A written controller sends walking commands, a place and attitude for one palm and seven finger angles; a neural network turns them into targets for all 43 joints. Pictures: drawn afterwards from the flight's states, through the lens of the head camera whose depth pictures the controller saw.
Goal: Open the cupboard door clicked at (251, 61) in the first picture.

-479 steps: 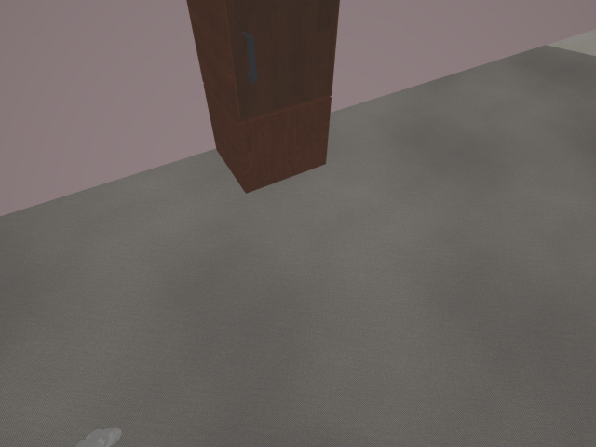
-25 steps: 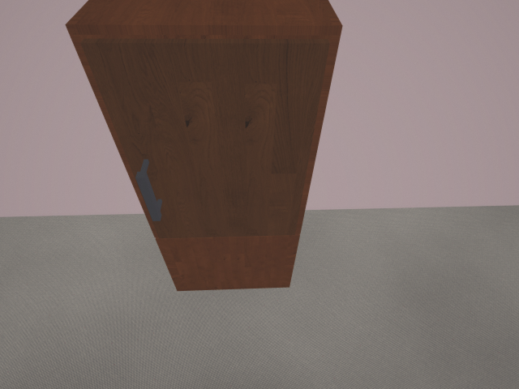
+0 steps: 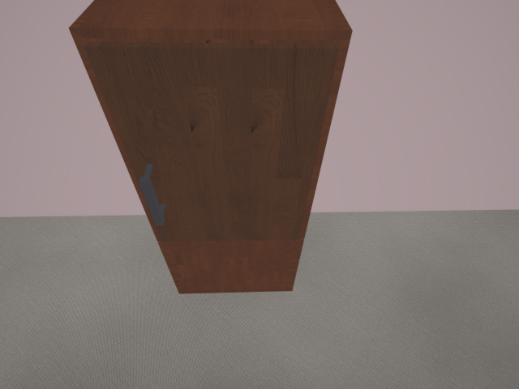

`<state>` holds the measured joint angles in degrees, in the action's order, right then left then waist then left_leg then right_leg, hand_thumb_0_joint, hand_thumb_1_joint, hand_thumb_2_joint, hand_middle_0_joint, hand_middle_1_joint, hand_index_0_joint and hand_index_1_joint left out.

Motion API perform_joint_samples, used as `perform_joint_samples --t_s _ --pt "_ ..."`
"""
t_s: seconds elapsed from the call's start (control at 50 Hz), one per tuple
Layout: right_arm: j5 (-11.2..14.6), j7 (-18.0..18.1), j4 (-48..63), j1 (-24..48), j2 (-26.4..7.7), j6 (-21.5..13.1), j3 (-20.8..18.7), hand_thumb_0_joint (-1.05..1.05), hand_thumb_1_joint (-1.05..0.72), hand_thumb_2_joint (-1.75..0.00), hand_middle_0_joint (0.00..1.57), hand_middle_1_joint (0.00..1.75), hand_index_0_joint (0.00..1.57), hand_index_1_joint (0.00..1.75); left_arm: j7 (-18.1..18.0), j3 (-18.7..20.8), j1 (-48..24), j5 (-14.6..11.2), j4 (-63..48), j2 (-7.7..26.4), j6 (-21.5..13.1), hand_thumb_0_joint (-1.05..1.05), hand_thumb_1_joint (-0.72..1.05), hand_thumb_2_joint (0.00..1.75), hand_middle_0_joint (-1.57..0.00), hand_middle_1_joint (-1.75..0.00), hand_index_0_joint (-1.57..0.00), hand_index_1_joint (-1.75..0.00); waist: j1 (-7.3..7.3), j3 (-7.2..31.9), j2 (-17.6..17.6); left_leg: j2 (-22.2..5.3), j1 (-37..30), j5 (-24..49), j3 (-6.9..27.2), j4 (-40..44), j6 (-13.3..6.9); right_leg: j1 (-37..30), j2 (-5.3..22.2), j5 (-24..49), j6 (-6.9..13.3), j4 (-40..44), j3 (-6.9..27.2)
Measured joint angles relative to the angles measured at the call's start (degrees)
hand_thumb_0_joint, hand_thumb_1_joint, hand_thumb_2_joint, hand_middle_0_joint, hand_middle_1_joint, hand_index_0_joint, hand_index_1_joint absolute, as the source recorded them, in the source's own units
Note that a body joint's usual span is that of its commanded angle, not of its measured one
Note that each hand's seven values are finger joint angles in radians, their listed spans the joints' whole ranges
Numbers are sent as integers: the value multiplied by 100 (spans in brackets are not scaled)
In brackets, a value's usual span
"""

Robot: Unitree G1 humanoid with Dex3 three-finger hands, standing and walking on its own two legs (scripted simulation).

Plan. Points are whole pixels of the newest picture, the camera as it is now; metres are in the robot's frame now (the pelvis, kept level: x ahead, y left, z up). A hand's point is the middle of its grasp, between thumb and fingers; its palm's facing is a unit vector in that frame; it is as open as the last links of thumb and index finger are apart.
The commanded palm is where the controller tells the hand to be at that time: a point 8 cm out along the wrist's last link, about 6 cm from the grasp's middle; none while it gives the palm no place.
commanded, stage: look again from close up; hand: left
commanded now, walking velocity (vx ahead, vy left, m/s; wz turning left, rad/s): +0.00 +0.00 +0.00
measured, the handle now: (154, 196) +0.54 +0.29 -0.10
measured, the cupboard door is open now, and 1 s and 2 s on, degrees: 0 0 0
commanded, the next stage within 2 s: shuffle to correct the standing spot in 0.56 s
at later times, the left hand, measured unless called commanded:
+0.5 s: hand out of the picture -0.02 +0.21 -0.19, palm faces +0.01 -0.98 -0.19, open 7.4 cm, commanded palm none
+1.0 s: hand out of the picture -0.10 +0.21 -0.20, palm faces +0.08 -0.99 -0.13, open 7.4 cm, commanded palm none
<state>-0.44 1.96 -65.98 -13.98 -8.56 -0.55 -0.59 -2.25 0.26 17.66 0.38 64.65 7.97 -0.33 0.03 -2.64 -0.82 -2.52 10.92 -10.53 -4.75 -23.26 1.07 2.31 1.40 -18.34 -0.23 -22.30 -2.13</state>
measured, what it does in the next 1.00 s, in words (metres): shifts its weight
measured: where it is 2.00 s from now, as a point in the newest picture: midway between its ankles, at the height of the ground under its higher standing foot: outside the picture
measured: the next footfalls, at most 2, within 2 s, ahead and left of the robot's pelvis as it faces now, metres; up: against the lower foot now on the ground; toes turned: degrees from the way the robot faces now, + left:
right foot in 1.24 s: +0.07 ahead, -0.07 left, +0.00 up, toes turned -2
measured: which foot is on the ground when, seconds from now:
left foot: down 0.00-1.00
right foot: down 0.00-0.96, up 0.98-1.00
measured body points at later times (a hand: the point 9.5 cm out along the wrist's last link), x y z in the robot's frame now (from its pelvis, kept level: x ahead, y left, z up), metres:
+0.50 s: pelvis -0.04 +0.03 -0.01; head -0.04 +0.05 +0.44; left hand -0.02 +0.27 -0.17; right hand +0.00 -0.20 -0.16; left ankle +0.02 +0.13 -0.74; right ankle -0.07 -0.11 -0.74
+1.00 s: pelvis -0.03 +0.05 -0.02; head -0.03 +0.08 +0.43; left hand -0.10 +0.26 -0.19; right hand -0.02 -0.18 -0.16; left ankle +0.02 +0.13 -0.74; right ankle -0.07 -0.10 -0.73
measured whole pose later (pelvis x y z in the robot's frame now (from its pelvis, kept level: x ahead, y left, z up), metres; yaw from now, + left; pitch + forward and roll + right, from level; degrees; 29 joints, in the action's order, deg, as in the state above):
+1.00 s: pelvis -0.03 +0.05 -0.02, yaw +2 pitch -1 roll -1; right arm -1.4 -0.1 -59.7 -19.4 -8.6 -0.7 -1.2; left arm -0.8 1.0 25.2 1.5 62.1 9.3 0.9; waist 0.3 -0.4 -2.7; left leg 0.6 20.8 -14.4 -4.5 -36.2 -4.0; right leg 14.1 4.0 -28.4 0.1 -42.3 -2.2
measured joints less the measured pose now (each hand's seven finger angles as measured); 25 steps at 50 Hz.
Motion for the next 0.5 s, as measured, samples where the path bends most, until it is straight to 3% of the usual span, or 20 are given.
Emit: perform_joint_samples --t_s 0.1,0.14,0.2,0.34,0.5 --pt "-1 -6 -20 -16 4 7 7 1 -92 -90 20 30 20 30 0 -9 -24 -2 -12 15 -5 0 91 90 -20 -29 -20 -29 -2 5 4 7 -37 -7 -10 15 -6 -41 8 7 -9 32 8" --pt "-8 -55 126 -13 -88 40 19 1 -93 -90 20 30 20 30 -70 -49 -10 60 -67 -39 -112 0 91 90 -20 -29 -20 -29 -5 4 139 -97 234 -114 25 -345 -13 68 -80 39 -25 14 1" --pt "-39 -77 456 -1 -162 -28 -3 1 -93 -90 20 30 20 30 -101 -82 52 53 -235 -59 -221 0 91 90 -20 -30 -20 -29 -99 -81 183 -114 423 -290 18 -646 -58 304 -82 -66 -50 -344 42" --pt "-37 -69 700 -56 -117 -4 5 0 -92 -90 20 30 20 30 -64 -57 -42 57 -512 91 -36 0 91 90 -20 -30 -20 -29 -65 8 63 2 549 -386 -1 -1021 -196 470 57 -274 -150 -853 57" --pt "-74 -148 825 -89 -100 95 -12 0 -93 -90 20 30 20 30 22 -42 1 86 -713 258 68 0 91 90 -20 -29 -20 -29 -35 172 -30 109 724 -135 -33 -846 -306 718 154 -108 -172 -844 75"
